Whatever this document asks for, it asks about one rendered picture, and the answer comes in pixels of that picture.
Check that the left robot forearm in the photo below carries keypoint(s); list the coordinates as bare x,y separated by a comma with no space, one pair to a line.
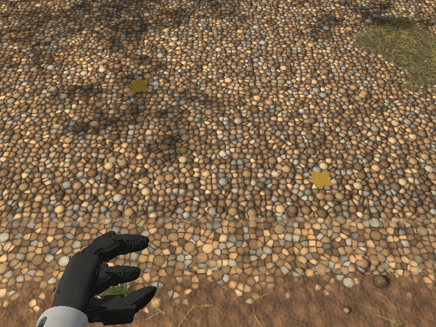
62,316

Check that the left robot hand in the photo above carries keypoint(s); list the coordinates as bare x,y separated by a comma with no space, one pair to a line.
86,275

